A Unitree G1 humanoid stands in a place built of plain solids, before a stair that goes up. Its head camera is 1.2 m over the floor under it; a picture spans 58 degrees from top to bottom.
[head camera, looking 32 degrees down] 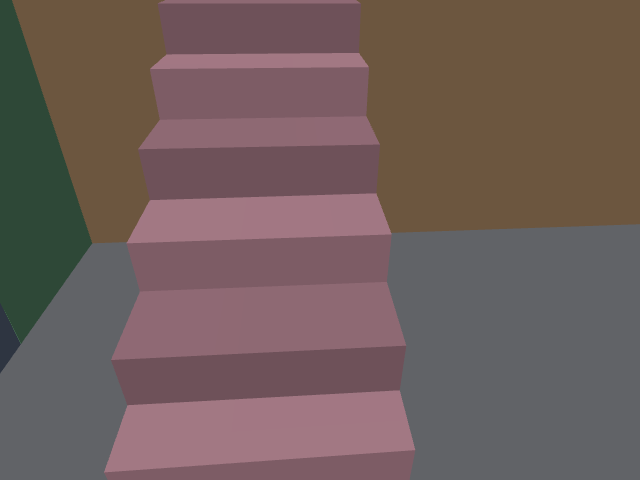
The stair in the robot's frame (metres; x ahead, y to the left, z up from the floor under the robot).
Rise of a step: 0.18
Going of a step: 0.23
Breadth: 0.76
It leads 4 degrees to the left of straight ahead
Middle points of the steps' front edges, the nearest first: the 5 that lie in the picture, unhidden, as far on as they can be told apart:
0.61 0.14 0.18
0.79 0.15 0.36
1.05 0.17 0.55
1.31 0.19 0.73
1.59 0.20 0.91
